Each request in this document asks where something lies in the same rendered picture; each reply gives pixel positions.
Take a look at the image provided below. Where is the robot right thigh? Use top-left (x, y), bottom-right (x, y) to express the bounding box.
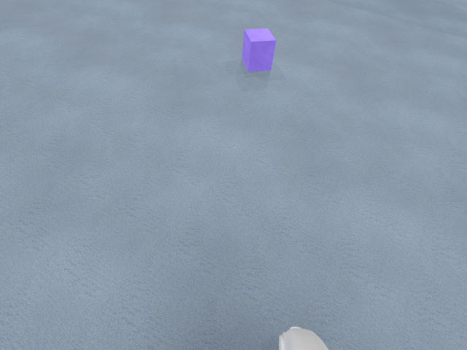
top-left (279, 328), bottom-right (328, 350)

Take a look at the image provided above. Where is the carton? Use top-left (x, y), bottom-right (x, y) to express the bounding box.
top-left (242, 28), bottom-right (276, 71)

